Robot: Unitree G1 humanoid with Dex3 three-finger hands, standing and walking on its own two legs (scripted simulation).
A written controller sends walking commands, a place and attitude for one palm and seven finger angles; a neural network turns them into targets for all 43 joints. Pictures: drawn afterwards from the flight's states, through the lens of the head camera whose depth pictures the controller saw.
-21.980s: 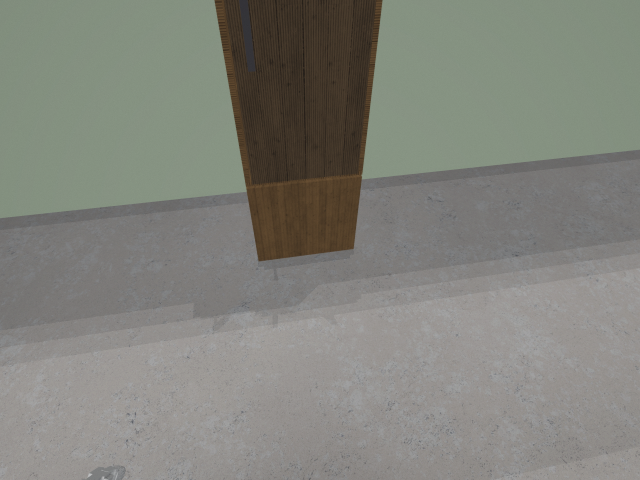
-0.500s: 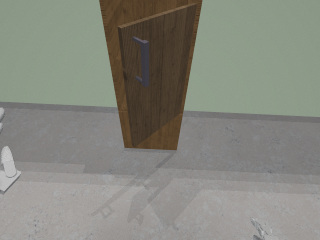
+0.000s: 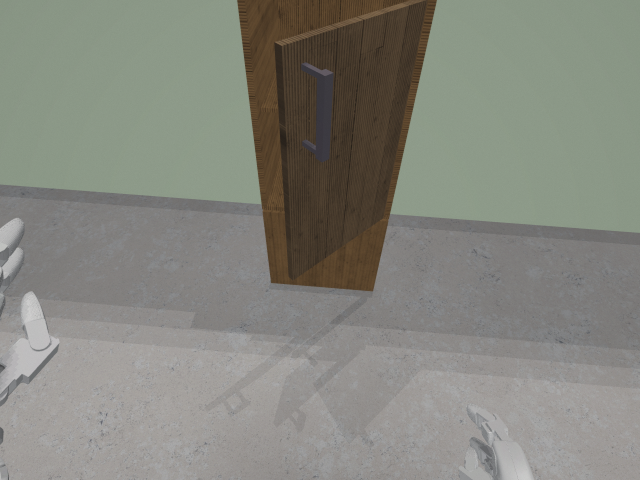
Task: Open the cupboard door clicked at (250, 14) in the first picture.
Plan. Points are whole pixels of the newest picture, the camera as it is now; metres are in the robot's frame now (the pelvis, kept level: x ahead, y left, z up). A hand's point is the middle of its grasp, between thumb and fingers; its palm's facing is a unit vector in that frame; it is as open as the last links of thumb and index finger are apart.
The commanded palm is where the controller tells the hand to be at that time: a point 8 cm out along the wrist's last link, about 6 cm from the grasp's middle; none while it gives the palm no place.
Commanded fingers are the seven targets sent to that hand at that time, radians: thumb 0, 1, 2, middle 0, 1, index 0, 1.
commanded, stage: stop stepping back and stand still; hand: left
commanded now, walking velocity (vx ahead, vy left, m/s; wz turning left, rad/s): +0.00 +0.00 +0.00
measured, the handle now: (315, 114) +0.66 +0.06 +0.13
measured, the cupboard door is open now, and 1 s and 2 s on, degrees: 47 47 47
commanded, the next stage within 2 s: let the arm hang, fingers relaxed in 0.02 s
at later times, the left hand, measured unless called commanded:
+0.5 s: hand out of the picture +0.00 +0.16 -0.18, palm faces -0.01 -0.99 -0.16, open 7.3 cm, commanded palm none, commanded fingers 0.00 0.90 0.90 -0.20 -0.30 -0.20 -0.30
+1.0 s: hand out of the picture +0.05 +0.22 -0.16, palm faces +0.04 -0.94 -0.33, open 7.4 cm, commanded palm none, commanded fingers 0.00 0.90 0.90 -0.20 -0.30 -0.20 -0.30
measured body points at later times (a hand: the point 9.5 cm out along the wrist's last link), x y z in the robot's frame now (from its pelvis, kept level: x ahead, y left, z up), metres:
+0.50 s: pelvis -0.01 -0.01 -0.01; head +0.01 +0.00 +0.44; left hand +0.00 +0.21 -0.17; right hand +0.01 -0.28 -0.15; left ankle +0.04 +0.10 -0.74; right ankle +0.01 -0.11 -0.74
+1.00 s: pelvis +0.00 -0.02 +0.00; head +0.01 -0.03 +0.45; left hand +0.05 +0.27 -0.13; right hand +0.05 -0.27 -0.16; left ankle +0.04 +0.10 -0.74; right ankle +0.01 -0.11 -0.74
